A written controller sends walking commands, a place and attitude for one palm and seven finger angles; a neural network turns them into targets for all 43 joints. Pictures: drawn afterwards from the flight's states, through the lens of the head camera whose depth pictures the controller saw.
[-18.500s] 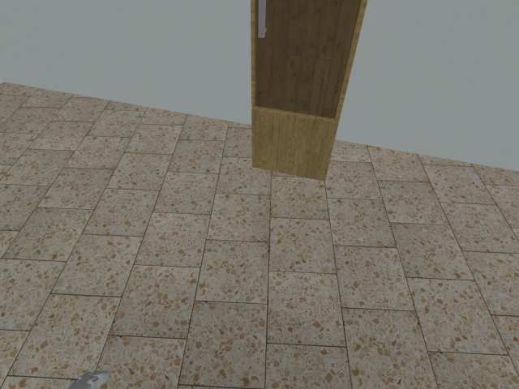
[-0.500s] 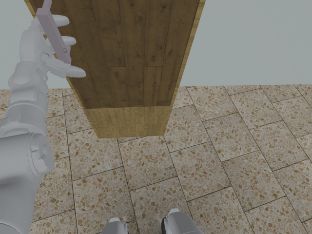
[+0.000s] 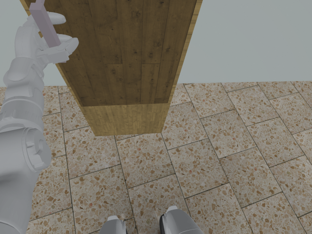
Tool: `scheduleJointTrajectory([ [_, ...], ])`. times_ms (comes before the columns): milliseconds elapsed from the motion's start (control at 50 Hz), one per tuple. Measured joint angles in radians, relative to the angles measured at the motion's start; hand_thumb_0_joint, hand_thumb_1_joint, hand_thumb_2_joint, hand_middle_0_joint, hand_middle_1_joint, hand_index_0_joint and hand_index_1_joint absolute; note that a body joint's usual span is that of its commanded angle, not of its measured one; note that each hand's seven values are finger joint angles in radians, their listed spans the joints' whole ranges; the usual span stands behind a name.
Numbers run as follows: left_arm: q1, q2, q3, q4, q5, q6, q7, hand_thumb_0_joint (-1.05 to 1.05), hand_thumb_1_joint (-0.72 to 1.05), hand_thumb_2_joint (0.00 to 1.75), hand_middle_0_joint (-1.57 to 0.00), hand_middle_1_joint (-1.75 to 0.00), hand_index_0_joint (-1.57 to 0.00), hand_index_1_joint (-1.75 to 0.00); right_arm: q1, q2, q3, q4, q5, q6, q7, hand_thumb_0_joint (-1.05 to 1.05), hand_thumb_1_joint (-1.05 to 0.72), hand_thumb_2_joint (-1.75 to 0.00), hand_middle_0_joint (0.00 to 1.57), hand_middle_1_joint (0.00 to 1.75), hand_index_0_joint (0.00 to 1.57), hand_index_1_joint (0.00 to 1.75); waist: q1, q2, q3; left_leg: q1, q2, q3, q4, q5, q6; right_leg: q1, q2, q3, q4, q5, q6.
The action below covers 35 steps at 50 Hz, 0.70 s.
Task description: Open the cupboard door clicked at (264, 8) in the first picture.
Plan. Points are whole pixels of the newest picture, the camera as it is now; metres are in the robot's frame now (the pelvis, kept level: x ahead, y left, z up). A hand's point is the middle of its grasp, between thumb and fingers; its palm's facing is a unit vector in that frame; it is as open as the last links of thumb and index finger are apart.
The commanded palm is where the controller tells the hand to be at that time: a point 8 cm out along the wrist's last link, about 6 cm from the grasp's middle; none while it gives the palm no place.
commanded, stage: close the thumb around the handle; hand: left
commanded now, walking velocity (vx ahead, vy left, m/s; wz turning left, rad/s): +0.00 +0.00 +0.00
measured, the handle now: (52, 30) +0.59 +0.17 +0.12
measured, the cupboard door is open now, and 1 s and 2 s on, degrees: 1 25 45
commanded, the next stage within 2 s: pull the door open along its arc in 0.22 s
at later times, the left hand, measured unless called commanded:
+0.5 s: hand (63, 48) +0.54 +0.15 +0.11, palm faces -0.07 -1.00 +0.01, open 5.4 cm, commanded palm +0.51 +0.20 +0.11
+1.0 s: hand (83, 95) +0.41 +0.10 +0.11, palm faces +0.22 -0.97 +0.10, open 5.8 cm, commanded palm +0.36 +0.15 +0.11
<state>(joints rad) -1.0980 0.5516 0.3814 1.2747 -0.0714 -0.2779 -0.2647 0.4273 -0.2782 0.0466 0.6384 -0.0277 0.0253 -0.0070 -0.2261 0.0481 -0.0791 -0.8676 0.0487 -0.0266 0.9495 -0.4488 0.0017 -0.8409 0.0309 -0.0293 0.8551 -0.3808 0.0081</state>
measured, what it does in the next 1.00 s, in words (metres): stands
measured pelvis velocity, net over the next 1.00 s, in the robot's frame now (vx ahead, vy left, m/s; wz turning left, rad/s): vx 0.02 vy -0.01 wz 0.00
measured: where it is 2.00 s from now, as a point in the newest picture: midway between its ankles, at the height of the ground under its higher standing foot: outside the picture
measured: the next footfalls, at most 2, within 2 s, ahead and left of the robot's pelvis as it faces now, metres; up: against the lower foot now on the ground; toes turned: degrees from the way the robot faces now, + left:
none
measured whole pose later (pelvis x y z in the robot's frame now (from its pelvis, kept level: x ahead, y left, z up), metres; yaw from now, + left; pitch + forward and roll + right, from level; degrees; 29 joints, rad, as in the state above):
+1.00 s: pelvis +0.02 -0.01 +0.02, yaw +0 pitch +12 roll -1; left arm -0.33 0.01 0.13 0.41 -0.11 -0.19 0.22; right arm 0.29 -0.22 -0.01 0.56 -0.02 0.00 0.05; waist -0.06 0.05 -0.13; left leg -0.59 0.04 0.01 0.80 -0.43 -0.01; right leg -0.59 0.02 0.01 0.76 -0.38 0.00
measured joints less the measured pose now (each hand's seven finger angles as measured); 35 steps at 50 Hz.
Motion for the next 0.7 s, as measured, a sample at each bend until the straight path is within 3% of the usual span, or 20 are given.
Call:
scheduleJointTrajectory([
  [160, 0.02, 0.02, 0.02, -0.026, 0.022, -0.014, -0.011, 0.01, 0.71, 0.82, -0.38, -1.33, -0.39, -1.33, 0.013, 0.001, 0.001, -0.017, -0.001, 0.003, 0.002, 0.0, -0.9, -0.9, 0.21, 0.3, 0.2, 0.3, -0.006, 0.002, 0.006, -0.006, 0.005, 0.014, 0.001, -0.002, 0.003, -0.012, 0.005, 0.014, 0.002, 0.003, 0.003],
  [380, 0.027, 0.007, 0.022, -0.023, 0.018, -0.003, 0.004, 0.02, 0.75, 0.86, -0.37, -1.34, -0.4, -1.34, 0.019, 0.004, 0.0, -0.018, 0.0, 0.008, 0.003, 0.0, -0.9, -0.9, 0.21, 0.3, 0.2, 0.3, -0.008, 0.005, -0.002, 0.003, 0.005, 0.016, -0.005, -0.003, 0.004, -0.003, 0.005, 0.016, -0.006, 0.004, 0.005],
  [540, 0.1, -0.039, 0.012, -0.101, -0.01, -0.01, 0.017, 0.02, 0.77, 0.83, -0.35, -1.35, -0.4, -1.35, 0.025, 0.004, -0.01, -0.023, 0.001, 0.015, 0.013, 0.0, -0.9, -0.9, 0.21, 0.3, 0.2, 0.3, 0.015, 0.004, -0.013, 0.026, 0.005, 0.028, -0.018, -0.004, 0.005, 0.012, 0.005, 0.028, -0.012, 0.003, 0.005],
  [700, 0.315, -0.137, -0.024, -0.303, -0.068, 0.01, 0.021, 0.02, 0.75, 0.78, -0.36, -1.35, -0.4, -1.35, 0.016, 0.009, -0.026, -0.051, 0.023, 0.032, 0.021, 0.0, -0.9, -0.9, 0.21, 0.3, 0.2, 0.3, 0.056, 0.006, -0.042, 0.119, 0.007, 0.047, -0.07, -0.004, 0.005, 0.092, 0.007, 0.047, -0.05, 0.002, 0.005],
])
